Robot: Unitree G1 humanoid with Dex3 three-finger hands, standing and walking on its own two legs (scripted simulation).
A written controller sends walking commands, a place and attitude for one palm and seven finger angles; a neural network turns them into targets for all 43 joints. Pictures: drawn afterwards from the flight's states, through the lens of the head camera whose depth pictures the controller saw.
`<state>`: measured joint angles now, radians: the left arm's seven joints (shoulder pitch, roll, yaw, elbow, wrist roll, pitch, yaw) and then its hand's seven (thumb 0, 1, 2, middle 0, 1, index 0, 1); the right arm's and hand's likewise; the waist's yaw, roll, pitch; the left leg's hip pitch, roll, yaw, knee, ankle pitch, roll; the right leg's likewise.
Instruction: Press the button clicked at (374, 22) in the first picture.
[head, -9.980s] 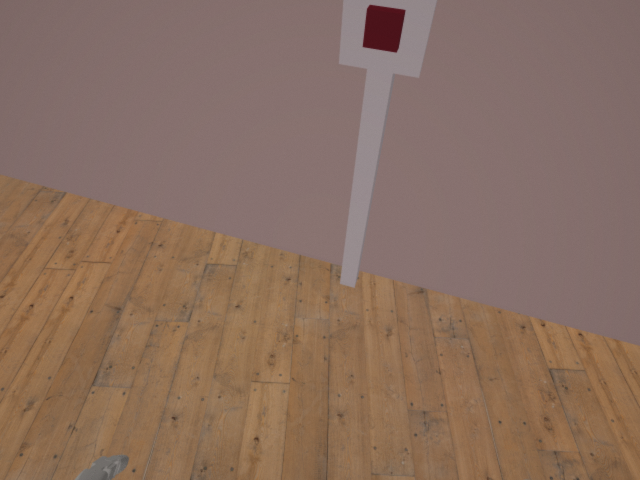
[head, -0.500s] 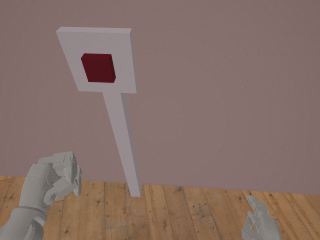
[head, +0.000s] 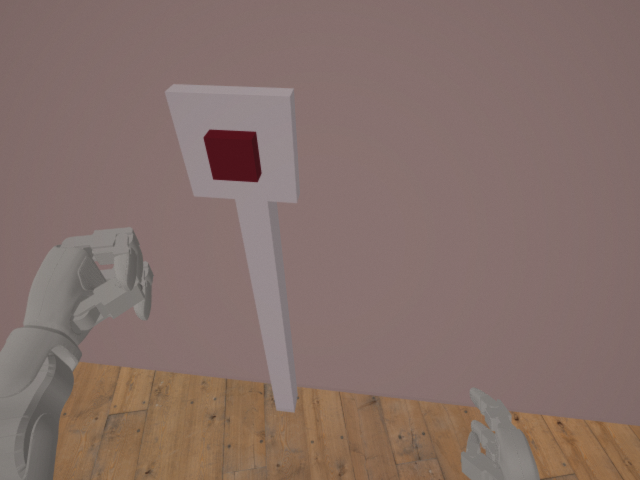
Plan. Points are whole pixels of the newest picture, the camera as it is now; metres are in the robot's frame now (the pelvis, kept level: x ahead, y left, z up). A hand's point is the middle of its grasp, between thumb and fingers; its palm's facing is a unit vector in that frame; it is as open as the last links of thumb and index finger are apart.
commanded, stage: raise the hand and make a fist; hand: left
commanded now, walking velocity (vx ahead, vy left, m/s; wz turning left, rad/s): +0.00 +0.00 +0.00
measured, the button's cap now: (234, 155) +0.51 +0.20 +0.19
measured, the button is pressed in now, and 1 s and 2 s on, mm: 0 0 0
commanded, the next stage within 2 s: aim a knuckle at the button in 0.36 s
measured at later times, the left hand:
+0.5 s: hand (162, 304) +0.23 +0.20 +0.17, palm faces +0.04 -1.00 -0.09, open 3.1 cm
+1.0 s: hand (201, 252) +0.31 +0.18 +0.17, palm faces +0.01 -1.00 -0.04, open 3.1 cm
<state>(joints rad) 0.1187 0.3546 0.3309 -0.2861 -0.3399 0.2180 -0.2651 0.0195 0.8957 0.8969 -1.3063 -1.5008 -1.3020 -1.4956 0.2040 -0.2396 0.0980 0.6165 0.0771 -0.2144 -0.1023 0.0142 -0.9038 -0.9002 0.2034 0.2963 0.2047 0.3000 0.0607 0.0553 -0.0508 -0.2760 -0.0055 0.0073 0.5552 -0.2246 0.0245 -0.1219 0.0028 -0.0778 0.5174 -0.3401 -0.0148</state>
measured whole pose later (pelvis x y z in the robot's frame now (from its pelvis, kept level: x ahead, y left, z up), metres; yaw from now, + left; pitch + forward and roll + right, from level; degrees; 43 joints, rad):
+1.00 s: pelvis +0.01 -0.01 +0.00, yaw -1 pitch -2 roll +0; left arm -0.07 0.30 0.26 -0.05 -0.29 0.19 -0.21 0.02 0.90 0.90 -1.31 -1.50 -1.30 -1.50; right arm 0.20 -0.25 0.06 0.63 0.07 -0.20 -0.10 0.01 -0.91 -0.90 0.20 0.30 0.20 0.30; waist 0.03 0.04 -0.04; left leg -0.27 0.00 0.03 0.53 -0.23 0.01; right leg -0.13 0.01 -0.06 0.52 -0.36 -0.03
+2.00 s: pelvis +0.02 -0.01 +0.00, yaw -3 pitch +1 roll +0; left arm -0.37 0.32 0.29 0.42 -0.21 0.05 -0.15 0.02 0.90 0.90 -1.30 -1.50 -1.30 -1.50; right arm 0.30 -0.26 0.02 0.64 0.07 -0.05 -0.08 0.01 -0.91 -0.90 0.20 0.30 0.20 0.30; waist -0.03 0.03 -0.05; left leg -0.31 0.02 0.06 0.53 -0.24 0.01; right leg -0.18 0.02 -0.02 0.51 -0.35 -0.03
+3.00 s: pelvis +0.02 -0.01 +0.00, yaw -3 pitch +3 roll +0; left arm -0.58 0.33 0.28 0.64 -0.19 0.01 -0.13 0.02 0.90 0.90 -1.30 -1.50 -1.30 -1.50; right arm 0.30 -0.26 0.03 0.65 0.07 -0.02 -0.08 0.01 -0.91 -0.90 0.20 0.30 0.20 0.30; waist -0.05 0.03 -0.05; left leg -0.36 0.02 0.05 0.55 -0.24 0.02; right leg -0.24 0.02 -0.03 0.53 -0.35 -0.03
